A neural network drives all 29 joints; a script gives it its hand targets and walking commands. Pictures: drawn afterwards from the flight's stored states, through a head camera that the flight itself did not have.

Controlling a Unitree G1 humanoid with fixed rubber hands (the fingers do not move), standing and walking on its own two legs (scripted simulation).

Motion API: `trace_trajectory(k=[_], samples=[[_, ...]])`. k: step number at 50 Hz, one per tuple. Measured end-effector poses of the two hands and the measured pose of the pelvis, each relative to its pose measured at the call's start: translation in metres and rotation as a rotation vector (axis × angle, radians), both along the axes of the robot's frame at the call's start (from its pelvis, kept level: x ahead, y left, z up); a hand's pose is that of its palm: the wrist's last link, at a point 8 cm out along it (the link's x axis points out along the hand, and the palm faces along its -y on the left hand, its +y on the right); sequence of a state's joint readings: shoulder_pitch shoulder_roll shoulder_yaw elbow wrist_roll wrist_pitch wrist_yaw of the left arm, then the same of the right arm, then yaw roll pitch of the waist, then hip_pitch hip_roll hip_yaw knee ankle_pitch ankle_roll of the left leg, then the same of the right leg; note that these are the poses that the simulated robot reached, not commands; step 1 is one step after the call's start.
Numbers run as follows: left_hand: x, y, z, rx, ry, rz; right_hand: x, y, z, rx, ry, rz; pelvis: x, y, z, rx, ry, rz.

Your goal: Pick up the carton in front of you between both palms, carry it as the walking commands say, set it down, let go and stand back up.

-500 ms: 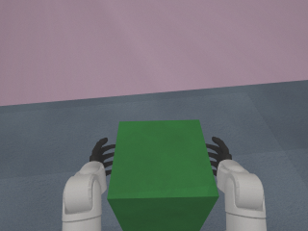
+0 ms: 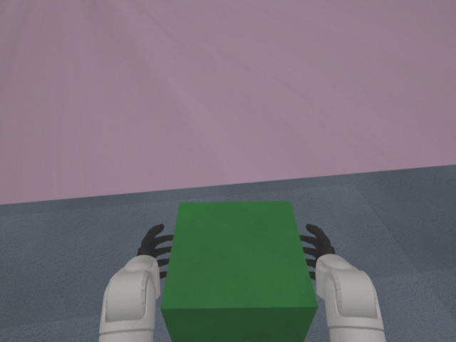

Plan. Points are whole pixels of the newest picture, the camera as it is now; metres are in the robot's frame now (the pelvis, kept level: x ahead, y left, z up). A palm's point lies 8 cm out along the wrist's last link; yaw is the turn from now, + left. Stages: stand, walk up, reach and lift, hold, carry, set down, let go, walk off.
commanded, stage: carry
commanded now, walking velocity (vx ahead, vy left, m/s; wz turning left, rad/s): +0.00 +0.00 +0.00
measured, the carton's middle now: (235, 285) +0.27 +0.00 -0.02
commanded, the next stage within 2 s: hold in 1.14 s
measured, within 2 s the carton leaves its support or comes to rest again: neither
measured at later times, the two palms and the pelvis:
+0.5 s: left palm (150, 275) +0.25 +0.15 +0.05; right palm (325, 274) +0.25 -0.15 +0.05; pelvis -0.04 +0.00 +0.00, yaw +0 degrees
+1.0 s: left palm (153, 287) +0.23 +0.14 +0.05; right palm (333, 286) +0.23 -0.16 +0.05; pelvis -0.05 -0.01 +0.00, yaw +0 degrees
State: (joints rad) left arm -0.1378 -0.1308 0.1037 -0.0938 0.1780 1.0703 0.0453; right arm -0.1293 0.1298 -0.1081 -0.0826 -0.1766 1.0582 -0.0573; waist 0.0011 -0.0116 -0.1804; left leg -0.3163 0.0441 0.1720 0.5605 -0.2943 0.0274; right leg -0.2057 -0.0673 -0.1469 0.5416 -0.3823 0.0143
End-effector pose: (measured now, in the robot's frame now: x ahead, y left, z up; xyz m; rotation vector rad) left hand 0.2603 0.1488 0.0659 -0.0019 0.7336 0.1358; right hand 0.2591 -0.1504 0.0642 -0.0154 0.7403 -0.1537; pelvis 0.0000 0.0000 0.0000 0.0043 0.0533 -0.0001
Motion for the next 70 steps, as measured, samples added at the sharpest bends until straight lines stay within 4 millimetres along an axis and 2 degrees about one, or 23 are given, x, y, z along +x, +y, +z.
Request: trace_trajectory(k=[17,27,37,57,61,70], samples=[[-0.003,-0.001,-0.024,0.047,-0.053,-0.033,-0.001,0.000,-0.023,-0.039,-0.051,0.037,-0.027,-0.001,0.002,-0.005,-0.021,-0.002],[-0.009,-0.004,-0.017,0.039,-0.102,-0.028,-0.008,-0.003,-0.016,-0.031,-0.100,0.027,-0.040,-0.004,0.003,-0.005,-0.017,0.000],[-0.022,-0.007,-0.020,0.042,-0.073,-0.032,-0.021,-0.007,-0.020,-0.033,-0.071,0.030,-0.046,-0.007,0.003,-0.006,-0.021,-0.001],[-0.028,-0.014,-0.020,0.040,-0.076,-0.035,-0.028,-0.013,-0.019,-0.032,-0.074,0.026,-0.053,-0.013,0.003,-0.006,-0.023,-0.003],[-0.033,-0.017,-0.018,0.037,-0.074,-0.039,-0.035,-0.016,-0.018,-0.042,-0.070,0.028,-0.057,-0.014,0.008,-0.003,-0.101,-0.033],[-0.035,-0.036,-0.018,0.039,-0.073,-0.127,-0.062,-0.034,-0.017,-0.046,-0.066,-0.054,-0.066,-0.010,0.011,-0.011,-0.183,-0.079]])
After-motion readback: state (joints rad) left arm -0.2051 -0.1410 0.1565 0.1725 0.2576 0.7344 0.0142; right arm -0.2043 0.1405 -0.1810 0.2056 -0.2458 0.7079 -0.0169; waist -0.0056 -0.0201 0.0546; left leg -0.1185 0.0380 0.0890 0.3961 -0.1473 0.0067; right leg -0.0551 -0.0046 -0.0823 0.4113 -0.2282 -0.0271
